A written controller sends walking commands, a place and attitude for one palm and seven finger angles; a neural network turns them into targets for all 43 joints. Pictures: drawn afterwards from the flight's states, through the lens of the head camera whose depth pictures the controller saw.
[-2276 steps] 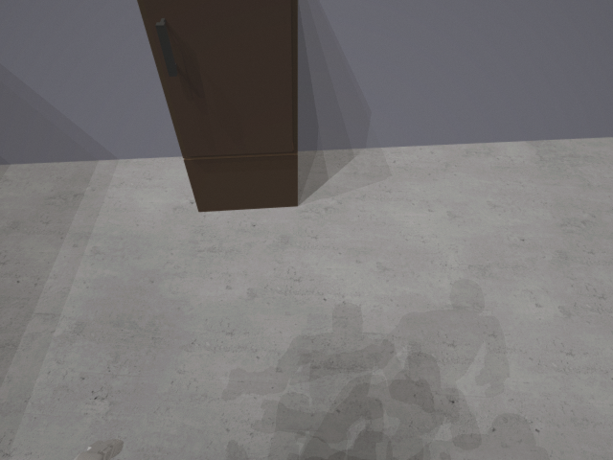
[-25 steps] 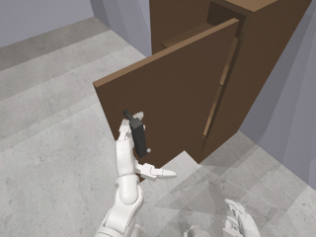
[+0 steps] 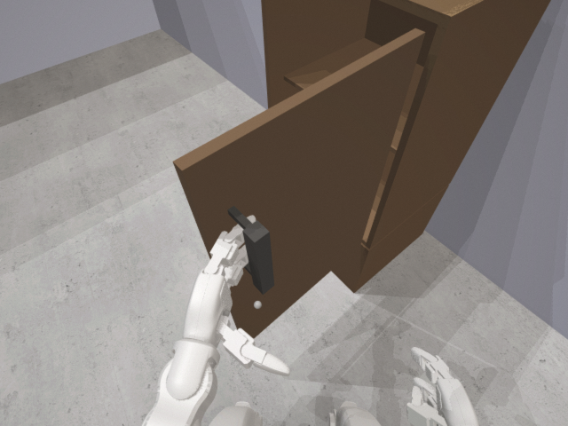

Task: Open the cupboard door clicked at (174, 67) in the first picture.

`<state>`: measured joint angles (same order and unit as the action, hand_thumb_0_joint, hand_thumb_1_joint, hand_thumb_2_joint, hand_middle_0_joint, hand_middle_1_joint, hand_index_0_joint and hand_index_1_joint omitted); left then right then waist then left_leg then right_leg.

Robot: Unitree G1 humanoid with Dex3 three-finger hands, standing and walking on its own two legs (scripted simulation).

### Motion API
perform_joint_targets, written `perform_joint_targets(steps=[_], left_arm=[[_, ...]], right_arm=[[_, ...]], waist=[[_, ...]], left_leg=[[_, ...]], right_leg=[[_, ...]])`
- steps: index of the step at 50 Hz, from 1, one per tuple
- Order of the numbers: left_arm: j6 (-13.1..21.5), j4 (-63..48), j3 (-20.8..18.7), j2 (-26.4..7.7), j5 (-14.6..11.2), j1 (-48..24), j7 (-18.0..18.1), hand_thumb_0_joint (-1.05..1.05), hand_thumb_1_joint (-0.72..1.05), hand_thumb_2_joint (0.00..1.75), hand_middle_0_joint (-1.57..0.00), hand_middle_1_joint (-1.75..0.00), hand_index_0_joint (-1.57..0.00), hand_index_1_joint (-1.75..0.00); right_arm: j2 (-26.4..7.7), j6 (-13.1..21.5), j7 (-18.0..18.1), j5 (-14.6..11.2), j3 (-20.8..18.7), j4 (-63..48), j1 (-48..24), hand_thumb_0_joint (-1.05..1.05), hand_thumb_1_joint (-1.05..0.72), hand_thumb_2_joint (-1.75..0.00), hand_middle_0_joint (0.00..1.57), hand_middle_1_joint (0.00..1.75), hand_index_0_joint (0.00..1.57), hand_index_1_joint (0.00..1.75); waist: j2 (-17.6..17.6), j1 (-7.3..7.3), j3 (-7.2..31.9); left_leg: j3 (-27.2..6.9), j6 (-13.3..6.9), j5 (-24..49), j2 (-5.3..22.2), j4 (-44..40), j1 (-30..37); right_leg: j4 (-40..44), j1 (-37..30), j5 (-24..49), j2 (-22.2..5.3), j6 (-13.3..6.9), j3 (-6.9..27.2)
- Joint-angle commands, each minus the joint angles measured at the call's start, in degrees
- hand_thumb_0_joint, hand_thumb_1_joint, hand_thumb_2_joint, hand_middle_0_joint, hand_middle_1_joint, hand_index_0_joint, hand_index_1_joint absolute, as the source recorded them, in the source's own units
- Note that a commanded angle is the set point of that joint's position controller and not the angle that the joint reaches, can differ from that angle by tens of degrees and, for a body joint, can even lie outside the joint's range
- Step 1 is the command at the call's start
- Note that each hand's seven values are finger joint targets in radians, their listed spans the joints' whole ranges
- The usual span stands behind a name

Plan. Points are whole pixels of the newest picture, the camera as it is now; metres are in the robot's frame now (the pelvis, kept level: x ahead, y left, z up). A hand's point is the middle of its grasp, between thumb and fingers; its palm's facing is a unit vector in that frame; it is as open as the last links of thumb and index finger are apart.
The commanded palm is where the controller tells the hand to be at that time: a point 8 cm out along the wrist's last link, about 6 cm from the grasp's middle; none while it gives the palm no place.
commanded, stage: slide the hand sideways off the handle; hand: left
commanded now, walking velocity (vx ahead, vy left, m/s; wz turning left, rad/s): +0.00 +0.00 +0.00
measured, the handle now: (250, 251) +0.34 +0.07 +0.06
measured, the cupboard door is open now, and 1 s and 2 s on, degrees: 92 91 91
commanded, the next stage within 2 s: draw the hand back to the body in 0.64 s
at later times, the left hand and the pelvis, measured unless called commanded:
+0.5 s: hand (206, 334) +0.23 +0.11 +0.06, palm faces -0.05 -1.00 -0.03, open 16.1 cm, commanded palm +0.20 +0.17 +0.06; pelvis +0.02 -0.01 -0.01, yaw +1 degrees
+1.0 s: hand (155, 340) +0.21 +0.15 +0.09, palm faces -0.04 -1.00 -0.07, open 16.3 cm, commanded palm +0.18 +0.21 +0.10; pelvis +0.01 +0.01 +0.00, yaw +1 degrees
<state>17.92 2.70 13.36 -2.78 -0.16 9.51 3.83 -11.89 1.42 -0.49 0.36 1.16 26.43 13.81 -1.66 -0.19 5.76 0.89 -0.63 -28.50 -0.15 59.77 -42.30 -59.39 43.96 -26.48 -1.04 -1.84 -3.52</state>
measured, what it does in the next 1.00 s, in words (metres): stands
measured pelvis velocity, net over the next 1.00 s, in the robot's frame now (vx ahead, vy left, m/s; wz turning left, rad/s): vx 0.01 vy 0.01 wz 0.01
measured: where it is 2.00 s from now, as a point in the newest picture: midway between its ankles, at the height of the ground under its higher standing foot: outside the picture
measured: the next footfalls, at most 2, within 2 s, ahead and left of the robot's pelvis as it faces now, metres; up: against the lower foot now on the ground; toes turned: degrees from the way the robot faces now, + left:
none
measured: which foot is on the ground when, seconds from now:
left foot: down 0.00-1.00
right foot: down 0.00-1.00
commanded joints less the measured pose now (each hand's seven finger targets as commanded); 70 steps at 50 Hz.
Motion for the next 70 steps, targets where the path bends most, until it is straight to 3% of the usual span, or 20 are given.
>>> perform_joint_targets(steps=[1,7,20,27,30,33,36,39,42,44,45,50,57,59,62,63,65,66,69,70], left_arm=[[3.7,-16.1,-5.0,-1.6,-2.5,-0.8,0.1,0.00,-0.50,0.30,-0.15,-0.30,-0.15,-0.30],[5.0,-19.2,-5.7,-3.4,-2.8,1.2,-2.5,0.00,-0.50,0.30,-0.15,-0.30,-0.15,-0.30],[5.3,-24.4,-12.3,-8.0,-7.1,15.4,-8.3,0.00,-0.50,0.30,-0.15,-0.30,-0.15,-0.30],[7.1,-26.7,-13.3,-9.5,-9.3,17.7,-12.3,0.00,-0.50,0.30,-0.15,-0.30,-0.15,-0.30],[7.4,-26.8,-14.4,-10.4,-10.4,19.8,-14.1,0.00,-0.50,0.30,-0.15,-0.30,-0.15,-0.30],[7.5,-28.7,-12.7,-9.4,-10.9,18.7,-14.8,0.00,-0.50,0.30,-0.15,-0.30,-0.15,-0.30],[6.8,-29.2,-12.1,-9.4,-10.5,17.3,-14.0,0.00,-0.50,0.30,-0.15,-0.30,-0.15,-0.30],[5.5,-31.8,-16.1,-13.3,-10.1,19.2,-12.5,0.00,-0.50,0.30,-0.15,-0.30,-0.15,-0.30],[3.3,-34.3,-17.9,-14.2,-10.6,19.3,-11.6,0.00,-0.50,0.30,-0.15,-0.30,-0.15,-0.30],[1.7,-33.3,-18.3,-13.7,-11.3,20.5,-11.6,0.00,-0.50,0.30,-0.15,-0.30,-0.15,-0.30],[1.2,-33.2,-16.9,-12.1,-11.7,20.8,-12.0,0.00,-0.50,0.30,-0.15,-0.30,-0.15,-0.30],[-0.8,-32.9,-17.7,-13.1,-12.9,21.8,-14.2,0.00,-0.50,0.30,-0.15,-0.30,-0.15,-0.30],[-2.1,-35.7,-23.1,-16.3,-14.9,22.1,-15.3,0.00,-0.50,0.30,-0.15,-0.30,-0.15,-0.30],[-2.8,-35.2,-24.5,-17.1,-15.5,21.8,-15.7,0.00,-0.43,0.33,-0.15,-0.30,-0.15,-0.30],[-3.6,-37.8,-24.8,-17.6,-16.2,20.4,-17.0,0.00,-0.32,0.37,-0.16,-0.30,-0.16,-0.30],[-6.3,-41.5,-26.5,-25.4,-7.3,20.7,-8.0,0.00,-0.29,0.39,-0.16,-0.30,-0.16,-0.30],[-10.0,-40.8,-22.3,-18.5,-4.6,24.4,-1.5,0.00,-0.22,0.42,-0.16,-0.30,-0.16,-0.30],[-11.1,-39.9,-21.5,-17.9,-3.7,24.5,0.0,0.00,-0.18,0.43,-0.16,-0.30,-0.16,-0.30],[-11.9,-40.8,-24.3,-21.1,-2.1,23.6,3.0,0.00,-0.08,0.48,-0.16,-0.30,-0.16,-0.30],[-11.9,-40.9,-23.2,-19.9,-1.8,22.7,3.3,0.00,-0.05,0.50,-0.17,-0.30,-0.17,-0.30]], right_arm=[[-5.7,3.6,0.8,-0.3,-2.4,-10.2,-3.5,0.00,-0.90,-0.90,0.20,0.30,0.20,0.30],[-6.0,4.6,1.3,-0.2,-2.5,-10.0,-3.3,0.00,-0.90,-0.90,0.20,0.30,0.20,0.30],[-6.2,6.0,2.1,-0.9,-3.0,-11.1,-2.1,0.00,-0.90,-0.90,0.20,0.30,0.20,0.30],[-6.8,6.8,2.5,-1.1,-3.4,-11.1,-1.8,0.00,-0.90,-0.90,0.20,0.30,0.20,0.30],[-7.0,7.2,2.7,-1.3,-3.5,-11.5,-2.1,0.00,-0.90,-0.90,0.20,0.30,0.20,0.30],[-7.2,7.9,2.9,-1.4,-3.5,-11.9,-1.9,0.00,-0.90,-0.90,0.20,0.30,0.20,0.30],[-7.3,8.1,2.9,-1.4,-3.4,-12.2,-2.0,0.00,-0.90,-0.90,0.20,0.30,0.20,0.30],[-7.3,7.6,3.2,-1.6,-3.5,-12.9,-1.9,0.00,-0.90,-0.90,0.20,0.30,0.20,0.30],[-6.8,7.0,3.5,-2.1,-3.0,-13.4,-2.0,0.00,-0.90,-0.90,0.20,0.30,0.20,0.30],[-6.9,6.9,3.8,-2.4,-2.7,-13.3,-2.3,0.00,-0.90,-0.90,0.20,0.30,0.20,0.30],[-6.8,7.1,3.8,-2.5,-2.3,-13.3,-2.5,0.00,-0.90,-0.90,0.20,0.30,0.20,0.30],[-7.5,8.2,4.1,-2.7,-2.0,-12.8,-2.6,0.00,-0.90,-0.90,0.20,0.30,0.20,0.30],[-7.5,9.8,4.5,-2.9,-1.6,-11.7,-2.7,0.00,-0.90,-0.90,0.20,0.30,0.20,0.30],[-7.7,10.1,4.6,-3.0,-1.5,-11.1,-3.1,0.00,-0.90,-0.90,0.20,0.30,0.20,0.30],[-7.9,11.2,4.7,-3.3,-1.3,-10.6,-3.3,0.00,-0.90,-0.90,0.20,0.30,0.20,0.30],[-7.5,10.0,6.2,-2.4,-1.4,-10.5,-3.4,0.00,-0.90,-0.90,0.20,0.30,0.20,0.30],[-6.4,9.3,6.6,-1.8,-0.5,-9.6,-3.1,0.00,-0.90,-0.90,0.20,0.30,0.20,0.30],[-6.4,8.8,6.6,-1.8,-0.5,-8.9,-3.4,0.00,-0.90,-0.90,0.20,0.30,0.20,0.30],[-7.0,8.4,6.8,-1.3,-0.5,-7.5,-4.7,0.00,-0.90,-0.90,0.20,0.30,0.20,0.30],[-6.8,8.6,6.9,-1.2,-0.2,-7.3,-5.0,0.00,-0.90,-0.90,0.20,0.30,0.20,0.30]], waist=[[5.1,0.86,13.5],[4.2,-0.39,12.1],[4.4,0.58,13.8],[3.8,-0.76,12.8],[3.5,-0.28,12.5],[2.7,-0.82,12.6],[2.0,-0.95,12.3],[1.8,0.86,14.3],[0.5,1.01,14.1],[2.0,0.72,11.9],[1.4,0.29,10.3],[1.6,0.05,7.2],[-1.2,1.20,6.6],[0.3,1.26,5.5],[-2.2,1.25,5.8],[-3.7,4.01,7.3],[-2.7,2.23,2.2],[-3.1,1.98,0.5],[-0.2,2.45,1.9],[-0.5,2.05,0.7]], left_leg=[[-1.5,-0.3,10.1,-1.4,-8.9,3.1],[-1.9,-0.4,9.6,-1.4,-7.1,2.1],[-1.7,-0.2,13.5,-1.7,-4.6,-0.3],[-2.1,-0.2,12.4,-1.6,-3.0,-1.4],[-2.4,-0.2,11.5,-1.6,-2.5,-2.2],[-2.6,-0.3,10.6,-1.5,-2.3,-1.6],[-2.8,-0.4,9.5,-1.6,-2.1,-2.0],[-2.8,-0.4,10.3,-1.5,-3.8,-0.6],[-2.6,-0.4,10.7,-1.5,-6.2,2.0],[-2.9,-0.4,10.2,-1.2,-7.7,2.6],[-2.8,-0.4,9.9,-1.3,-8.3,3.1],[-3.4,-0.3,9.1,-0.8,-11.3,5.5],[-3.7,0.1,12.1,-0.6,-14.4,9.6],[-3.9,0.0,12.7,-0.5,-15.1,10.0],[-4.3,0.2,14.6,-0.3,-16.6,13.0],[-3.7,-0.3,15.1,0.4,-19.9,14.2],[-3.9,-0.3,14.3,0.5,-21.9,15.3],[-3.9,-0.3,15.0,0.8,-22.7,16.4],[-4.0,-0.4,17.9,1.0,-25.4,20.2],[-3.7,-0.4,18.3,1.0,-26.4,21.4]], right_leg=[[10.1,-13.0,12.0,0.5,-0.3,2.8],[9.1,-10.3,11.4,0.5,0.0,3.0],[7.7,-13.1,18.2,0.2,0.6,4.3],[7.1,-10.4,16.5,0.3,0.9,4.4],[7.0,-9.6,13.9,0.4,0.7,4.6],[6.6,-7.5,11.2,0.7,0.5,3.7],[6.4,-6.2,8.6,0.8,0.4,3.4],[6.9,-8.8,8.5,1.2,0.0,3.3],[8.8,-11.3,9.3,1.3,0.2,2.8],[10.2,-12.0,8.4,1.6,0.2,2.1],[11.0,-11.7,8.4,1.5,0.4,2.0],[13.3,-12.4,7.0,1.8,0.6,0.9],[14.8,-16.1,10.2,2.0,0.3,-0.1],[15.8,-17.1,10.7,2.1,0.3,-0.3],[16.4,-18.0,12.7,2.2,0.3,-0.8],[19.3,-21.2,11.9,0.5,-0.4,2.2],[21.8,-21.2,11.0,0.2,0.0,1.2],[22.7,-21.4,11.3,0.2,0.1,0.9],[25.3,-25.9,13.4,0.3,0.1,0.6],[26.1,-26.4,13.9,0.2,0.4,0.5]])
